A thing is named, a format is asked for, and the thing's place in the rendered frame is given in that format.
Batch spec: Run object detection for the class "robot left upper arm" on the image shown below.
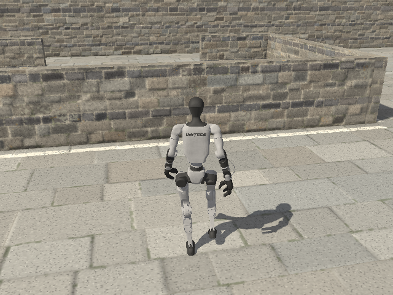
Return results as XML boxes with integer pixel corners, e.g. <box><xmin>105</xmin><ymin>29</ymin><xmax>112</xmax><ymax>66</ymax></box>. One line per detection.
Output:
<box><xmin>168</xmin><ymin>124</ymin><xmax>184</xmax><ymax>157</ymax></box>

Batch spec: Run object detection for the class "left robot forearm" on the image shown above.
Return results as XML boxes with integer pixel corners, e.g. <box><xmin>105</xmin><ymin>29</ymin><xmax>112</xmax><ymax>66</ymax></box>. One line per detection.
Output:
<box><xmin>165</xmin><ymin>149</ymin><xmax>174</xmax><ymax>170</ymax></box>

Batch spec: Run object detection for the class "left robot hand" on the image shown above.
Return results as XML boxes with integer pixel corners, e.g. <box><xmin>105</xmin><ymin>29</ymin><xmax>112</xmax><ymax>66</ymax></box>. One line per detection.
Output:
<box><xmin>164</xmin><ymin>168</ymin><xmax>178</xmax><ymax>179</ymax></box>

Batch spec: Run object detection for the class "robot right thigh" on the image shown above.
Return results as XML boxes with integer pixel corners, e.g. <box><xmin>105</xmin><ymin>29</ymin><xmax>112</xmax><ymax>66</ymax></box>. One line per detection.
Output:
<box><xmin>204</xmin><ymin>170</ymin><xmax>217</xmax><ymax>200</ymax></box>

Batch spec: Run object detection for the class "right robot hand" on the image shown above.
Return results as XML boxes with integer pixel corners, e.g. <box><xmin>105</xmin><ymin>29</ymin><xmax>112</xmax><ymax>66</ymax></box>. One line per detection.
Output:
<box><xmin>219</xmin><ymin>180</ymin><xmax>233</xmax><ymax>197</ymax></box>

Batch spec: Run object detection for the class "right robot forearm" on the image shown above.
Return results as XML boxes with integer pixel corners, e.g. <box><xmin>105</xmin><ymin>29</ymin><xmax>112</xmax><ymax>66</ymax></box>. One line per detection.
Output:
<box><xmin>219</xmin><ymin>150</ymin><xmax>232</xmax><ymax>181</ymax></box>

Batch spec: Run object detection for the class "robot right upper arm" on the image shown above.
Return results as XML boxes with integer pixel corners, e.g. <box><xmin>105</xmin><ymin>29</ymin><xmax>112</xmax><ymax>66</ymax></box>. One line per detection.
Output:
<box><xmin>209</xmin><ymin>124</ymin><xmax>225</xmax><ymax>159</ymax></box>

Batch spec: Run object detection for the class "robot head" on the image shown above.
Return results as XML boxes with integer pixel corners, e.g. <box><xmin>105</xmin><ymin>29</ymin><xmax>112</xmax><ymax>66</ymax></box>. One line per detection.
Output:
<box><xmin>186</xmin><ymin>97</ymin><xmax>207</xmax><ymax>127</ymax></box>

